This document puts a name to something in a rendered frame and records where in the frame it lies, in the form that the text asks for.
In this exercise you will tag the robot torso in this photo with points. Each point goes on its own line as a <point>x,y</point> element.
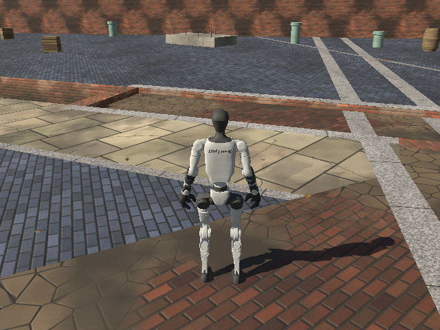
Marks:
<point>220,162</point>

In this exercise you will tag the right robot forearm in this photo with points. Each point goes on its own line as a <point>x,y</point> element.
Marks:
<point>251,181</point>

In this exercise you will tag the robot right upper arm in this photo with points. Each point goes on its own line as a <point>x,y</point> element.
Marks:
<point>244,154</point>

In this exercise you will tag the left robot hand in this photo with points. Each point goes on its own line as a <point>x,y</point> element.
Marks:
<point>185,198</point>

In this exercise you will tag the robot right shin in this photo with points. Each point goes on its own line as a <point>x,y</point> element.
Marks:
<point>236,253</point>

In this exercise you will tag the robot left upper arm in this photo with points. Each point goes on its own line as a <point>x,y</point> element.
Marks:
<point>195,157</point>

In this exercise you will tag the left robot forearm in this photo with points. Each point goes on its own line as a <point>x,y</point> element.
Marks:
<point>188,183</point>

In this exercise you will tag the right robot hand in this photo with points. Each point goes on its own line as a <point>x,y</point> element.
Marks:
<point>255,198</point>

